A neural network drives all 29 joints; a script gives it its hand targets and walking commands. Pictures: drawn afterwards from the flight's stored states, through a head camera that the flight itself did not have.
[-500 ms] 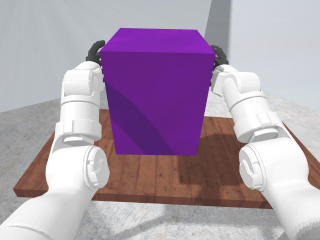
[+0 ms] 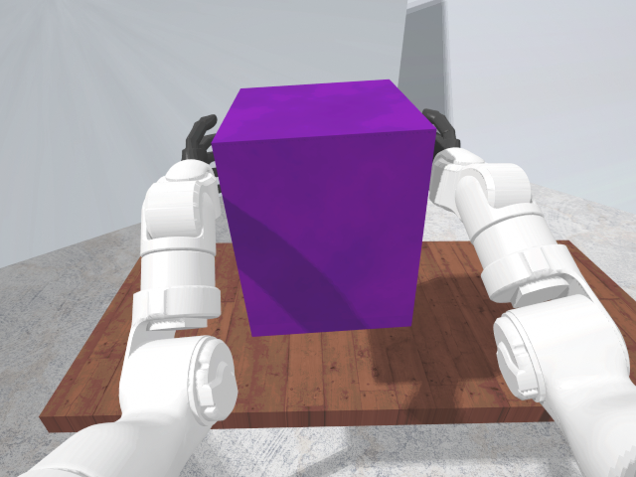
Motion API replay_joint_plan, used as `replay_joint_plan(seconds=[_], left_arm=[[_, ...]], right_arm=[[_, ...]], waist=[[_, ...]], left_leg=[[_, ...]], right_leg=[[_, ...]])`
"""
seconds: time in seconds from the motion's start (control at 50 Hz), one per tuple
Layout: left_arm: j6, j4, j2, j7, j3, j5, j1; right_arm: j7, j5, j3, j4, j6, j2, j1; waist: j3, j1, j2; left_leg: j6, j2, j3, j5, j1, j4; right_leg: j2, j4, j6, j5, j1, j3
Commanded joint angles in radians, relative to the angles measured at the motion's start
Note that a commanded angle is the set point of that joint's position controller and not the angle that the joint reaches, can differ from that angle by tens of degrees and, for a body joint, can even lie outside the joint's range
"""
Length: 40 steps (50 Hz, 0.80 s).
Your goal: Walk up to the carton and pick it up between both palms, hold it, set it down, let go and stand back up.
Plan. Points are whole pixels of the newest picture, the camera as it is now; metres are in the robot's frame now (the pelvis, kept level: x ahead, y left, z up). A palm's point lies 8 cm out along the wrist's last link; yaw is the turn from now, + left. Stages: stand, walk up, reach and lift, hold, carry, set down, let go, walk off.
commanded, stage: hold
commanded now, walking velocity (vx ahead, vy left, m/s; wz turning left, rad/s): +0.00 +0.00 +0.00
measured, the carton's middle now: (323, 203) +0.37 +0.00 +0.25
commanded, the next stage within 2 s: none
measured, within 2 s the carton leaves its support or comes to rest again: neither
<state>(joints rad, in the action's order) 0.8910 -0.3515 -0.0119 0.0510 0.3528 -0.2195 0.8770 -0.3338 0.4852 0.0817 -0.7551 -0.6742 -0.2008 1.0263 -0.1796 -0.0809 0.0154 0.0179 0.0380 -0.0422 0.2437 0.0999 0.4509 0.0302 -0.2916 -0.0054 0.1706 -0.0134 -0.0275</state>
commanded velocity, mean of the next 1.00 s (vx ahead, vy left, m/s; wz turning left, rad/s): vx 0.00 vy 0.00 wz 0.00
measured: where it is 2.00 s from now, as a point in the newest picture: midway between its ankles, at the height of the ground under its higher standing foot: outside the picture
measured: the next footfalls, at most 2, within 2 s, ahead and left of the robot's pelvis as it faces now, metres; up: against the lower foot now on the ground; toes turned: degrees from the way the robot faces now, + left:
none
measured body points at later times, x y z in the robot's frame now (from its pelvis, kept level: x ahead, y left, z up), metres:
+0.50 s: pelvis -0.02 -0.02 +0.00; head -0.12 +0.01 +0.44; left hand +0.36 +0.15 +0.29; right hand +0.36 -0.15 +0.30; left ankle +0.01 +0.12 -0.74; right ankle +0.00 -0.12 -0.74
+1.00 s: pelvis +0.00 -0.01 +0.00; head -0.11 +0.02 +0.44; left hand +0.37 +0.15 +0.29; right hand +0.37 -0.14 +0.29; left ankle +0.01 +0.12 -0.74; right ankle +0.00 -0.12 -0.74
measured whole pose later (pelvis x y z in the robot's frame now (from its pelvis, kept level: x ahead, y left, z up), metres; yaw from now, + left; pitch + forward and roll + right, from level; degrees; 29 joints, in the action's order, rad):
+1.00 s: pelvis +0.00 -0.01 +0.00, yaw +1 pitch -4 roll -2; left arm 0.87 -0.41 -0.08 0.02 0.33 -0.19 0.90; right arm -0.35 0.47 0.10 -0.76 -0.67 -0.17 1.03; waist -0.20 -0.09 -0.01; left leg 0.03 0.04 -0.07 0.23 0.13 0.44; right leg 0.04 -0.29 0.01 0.17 -0.04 -0.05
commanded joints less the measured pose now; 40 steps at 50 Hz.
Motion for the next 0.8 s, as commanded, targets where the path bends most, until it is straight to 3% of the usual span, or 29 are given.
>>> replay_joint_plan(seconds=[0.0, 0.04, 0.06, 0.08, 0.1, 0.12, 0.14, 0.16, 0.2, 0.22, 0.24, 0.26, 0.28, 0.32, 0.42, 0.44, 0.48, 0.5, 0.54, 0.56, 0.58, 0.6, 0.64, 0.66, 0.72, 0.74, 0.76, 0.78], left_arm=[[-0.062, 0.055, 0.551, -0.147, -0.374, 0.152, 0.831], [-0.067, 0.044, 0.575, -0.149, -0.385, 0.165, 0.864], [-0.07, 0.014, 0.574, -0.149, -0.38, 0.18, 0.863], [-0.08, 0.068, 0.59, -0.142, -0.414, 0.2, 0.89], [-0.085, 0.051, 0.594, -0.137, -0.435, 0.216, 0.916], [-0.094, 0.088, 0.621, -0.128, -0.443, 0.227, 0.951], [-0.093, 0.055, 0.597, -0.128, -0.417, 0.204, 0.893], [-0.093, 0.046, 0.607, -0.129, -0.432, 0.231, 0.882], [-0.105, 0.062, 0.601, -0.128, -0.438, 0.227, 0.966], [-0.114, 0.124, 0.594, -0.127, -0.427, 0.235, 0.978], [-0.105, 0.05, 0.6, -0.126, -0.41, 0.213, 0.945], [-0.099, -0.01, 0.574, -0.134, -0.374, 0.189, 0.92], [-0.098, -0.055, 0.563, -0.14, -0.341, 0.162, 0.921], [-0.097, -0.076, 0.537, -0.152, -0.311, 0.148, 0.905], [-0.107, -0.126, 0.514, -0.179, -0.298, 0.156, 0.938], [-0.111, -0.148, 0.497, -0.183, -0.293, 0.157, 0.933], [-0.129, -0.113, 0.53, -0.181, -0.348, 0.208, 0.957], [-0.136, -0.123, 0.552, -0.176, -0.363, 0.225, 0.963], [-0.148, -0.039, 0.572, -0.166, -0.372, 0.224, 0.983], [-0.151, -0.029, 0.582, -0.159, -0.39, 0.24, 0.991], [-0.149, -0.007, 0.616, -0.154, -0.404, 0.245, 0.999], [-0.149, 0.002, 0.616, -0.149, -0.406, 0.245, 1.005], [-0.134, -0.089, 0.58, -0.152, -0.359, 0.195, 0.897], [-0.123, -0.099, 0.56, -0.157, -0.33, 0.166, 0.864], [-0.103, -0.074, 0.556, -0.169, -0.32, 0.14, 0.867], [-0.108, -0.044, 0.541, -0.167, -0.326, 0.151, 0.898], [-0.105, -0.033, 0.547, -0.168, -0.342, 0.157, 0.896], [-0.103, -0.009, 0.553, -0.167, -0.36, 0.165, 0.862]], right_arm=[[0.166, 0.11, 0.121, 0.273, 0.027, 0.68, 0.878], [0.17, 0.113, 0.097, 0.292, 0.041, 0.673, 0.93], [0.175, 0.107, 0.103, 0.331, 0.048, 0.685, 0.986], [0.174, 0.123, 0.116, 0.385, 0.06, 0.702, 1.013], [0.172, 0.111, 0.111, 0.373, 0.061, 0.709, 1.022], [0.172, 0.125, 0.123, 0.4, 0.07, 0.724, 1.047], [0.167, 0.121, 0.142, 0.395, 0.067, 0.744, 1.016], [0.156, 0.12, 0.148, 0.477, 0.071, 0.737, 1.039], [0.156, 0.099, 0.11, 0.357, 0.064, 0.751, 0.991], [0.152, 0.121, 0.132, 0.416, 0.069, 0.777, 0.996], [0.153, 0.102, 0.099, 0.336, 0.062, 0.731, 0.978], [0.151, 0.077, 0.083, 0.304, 0.055, 0.728, 0.974], [0.161, 0.051, 0.029, 0.219, 0.05, 0.699, 0.946], [0.164, 0.034, 0.029, 0.219, 0.057, 0.712, 0.962], [0.157, 0.02, 0.022, 0.2, 0.062, 0.69, 1.022], [0.154, 0.025, 0.031, 0.247, 0.068, 0.713, 1.047], [0.148, 0.025, 0.031, 0.289, 0.085, 0.694, 1.065], [0.148, 0.03, 0.044, 0.321, 0.09, 0.7, 1.097], [0.144, 0.057, 0.05, 0.315, 0.092, 0.738, 1.04], [0.141, 0.066, 0.067, 0.332, 0.091, 0.721, 1.054], [0.145, 0.079, 0.066, 0.328, 0.095, 0.702, 1.045], [0.142, 0.093, 0.083, 0.365, 0.094, 0.711, 1.06], [0.137, 0.073, 0.097, 0.359, 0.088, 0.71, 1.054], [0.134, 0.069, 0.079, 0.295, 0.072, 0.689, 0.968], [0.144, 0.076, 0.074, 0.238, 0.066, 0.661, 0.947], [0.141, 0.075, 0.086, 0.223, 0.062, 0.686, 0.94], [0.143, 0.081, 0.087, 0.225, 0.059, 0.687, 0.92], [0.141, 0.112, 0.114, 0.317, 0.068, 0.691, 0.961]], waist=[[-0.172, 0.01, -0.008], [-0.227, 0.004, 0.028], [-0.244, 0.007, 0.0], [-0.302, -0.002, 0.028], [-0.319, -0.005, 0.047], [-0.372, 0.008, 0.063], [-0.343, 0.022, 0.039], [-0.395, 0.003, 0.017], [-0.346, -0.012, 0.078], [-0.417, 0.0, 0.061], [-0.364, -0.006, 0.085], [-0.316, 0.001, 0.041], [-0.239, -0.006, 0.082], [-0.26, 0.009, 0.037], [-0.284, -0.009, 0.044], [-0.288, 0.004, 0.022], [-0.346, -0.026, 0.032], [-0.369, -0.023, 0.033], [-0.39, -0.017, 0.081], [-0.406, -0.021, 0.083], [-0.418, -0.031, 0.12], [-0.432, -0.025, 0.118], [-0.36, 0.007, 0.051], [-0.285, -0.012, 0.059], [-0.287, 0.003, 0.069], [-0.281, -0.005, 0.041], [-0.269, -0.008, 0.059], [-0.352, 0.007, 0.037]], left_leg=[[0.059, -0.066, -0.004, -0.214, 0.001, -0.116], [0.062, -0.067, -0.001, -0.222, -0.004, -0.113], [0.051, -0.072, 0.0, -0.204, 0.012, -0.106], [0.055, -0.078, 0.005, -0.27, -0.006, -0.096], [0.055, -0.079, -0.002, -0.25, -0.015, -0.094], [0.055, -0.085, 0.004, -0.304, -0.023, -0.078], [0.04, -0.093, 0.008, -0.312, -0.027, -0.066], [0.034, -0.092, -0.005, -0.303, -0.04, -0.062], [0.043, -0.089, 0.007, -0.242, -0.03, -0.07], [0.039, -0.099, 0.015, -0.281, -0.041, -0.06], [0.044, -0.095, 0.013, -0.223, -0.028, -0.073], [0.027, -0.092, 0.014, -0.158, -0.003, -0.086], [0.033, -0.085, 0.014, -0.072, 0.037, -0.115], [0.012, -0.086, 0.026, -0.045, 0.062, -0.125], [0.01, -0.097, 0.021, -0.017, 0.075, -0.124], [0.001, -0.104, 0.026, -0.03, 0.072, -0.105], [0.015, -0.094, 0.016, -0.074, 0.069, -0.115], [0.022, -0.094, 0.012, -0.094, 0.061, -0.101], [0.035, -0.101, 0.017, -0.209, 0.027, -0.085], [0.043, -0.099, 0.011, -0.212, 0.008, -0.078], [0.061, -0.095, 0.011, -0.263, -0.006, -0.071], [0.057, -0.095, 0.007, -0.248, -0.007, -0.07], [0.03, -0.097, 0.01, -0.222, 0.013, -0.076], [0.038, -0.102, 0.007, -0.216, 0.007, -0.084], [0.044, -0.09, 0.004, -0.209, -0.011, -0.093], [0.04, -0.095, 0.007, -0.2, -0.008, -0.095], [0.045, -0.095, 0.003, -0.208, -0.001, -0.094], [0.044, -0.096, 0.004, -0.26, -0.031, -0.077]], right_leg=[[0.073, 0.02, -0.021, -0.143, 0.032, 0.023], [0.07, 0.024, -0.019, -0.151, 0.038, 0.033], [0.07, 0.026, -0.023, -0.138, 0.031, 0.029], [0.073, 0.013, -0.025, -0.214, 0.065, 0.025], [0.072, 0.02, -0.026, -0.19, 0.036, 0.027], [0.077, 0.006, -0.025, -0.226, 0.052, 0.029], [0.072, 0.02, -0.031, -0.238, 0.049, 0.029], [0.071, 0.02, -0.035, -0.242, 0.052, 0.033], [0.058, 0.02, -0.037, -0.2, 0.007, 0.033], [0.055, 0.012, -0.046, -0.246, 0.062, 0.039], [0.055, 0.024, -0.037, -0.177, 0.014, 0.033], [0.048, 0.041, -0.046, -0.109, -0.004, 0.033], [0.041, 0.048, -0.036, -0.023, -0.035, 0.034], [0.034, 0.043, -0.049, -0.005, 0.001, 0.033], [0.029, 0.045, -0.051, 0.004, 0.018, 0.036], [0.021, 0.052, -0.065, 0.011, 0.014, 0.042], [0.035, 0.032, -0.049, -0.058, 0.023, 0.034], [0.038, 0.032, -0.047, -0.074, 0.025, 0.037], [0.04, 0.015, -0.051, -0.172, 0.039, 0.03], [0.049, 0.015, -0.048, -0.176, 0.039, 0.03], [0.058, 0.006, -0.038, -0.201, 0.038, 0.026], [0.056, 0.007, -0.041, -0.18, 0.037, 0.023], [0.054, 0.022, -0.045, -0.162, 0.042, 0.025], [0.049, 0.029, -0.046, -0.148, 0.024, 0.013], [0.055, 0.021, -0.044, -0.137, 0.035, 0.019], [0.056, 0.027, -0.043, -0.132, 0.047, 0.011], [0.058, 0.017, -0.044, -0.138, 0.035, 0.011], [0.061, 0.013, -0.05, -0.191, 0.077, 0.019]])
